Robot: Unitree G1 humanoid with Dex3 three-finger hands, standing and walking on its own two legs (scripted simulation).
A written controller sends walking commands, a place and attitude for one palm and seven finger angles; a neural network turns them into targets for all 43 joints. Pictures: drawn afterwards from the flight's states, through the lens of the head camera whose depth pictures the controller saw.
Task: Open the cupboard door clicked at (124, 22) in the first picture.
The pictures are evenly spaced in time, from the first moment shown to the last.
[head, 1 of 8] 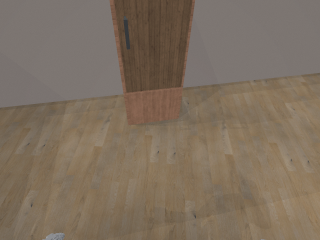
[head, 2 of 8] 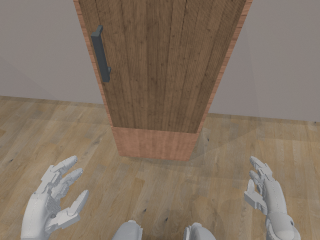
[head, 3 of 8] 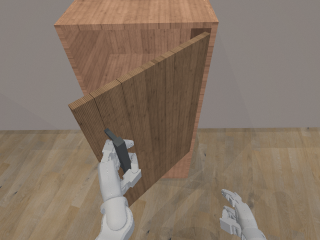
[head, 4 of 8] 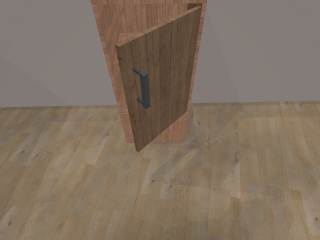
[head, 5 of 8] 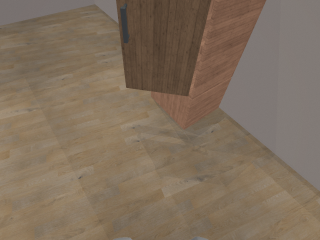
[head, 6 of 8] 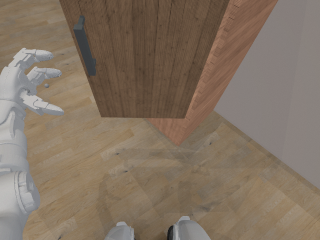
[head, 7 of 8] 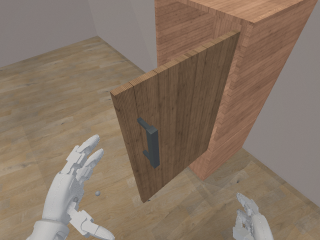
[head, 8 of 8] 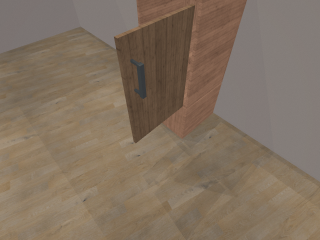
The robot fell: no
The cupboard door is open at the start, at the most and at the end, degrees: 0 93 92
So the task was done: yes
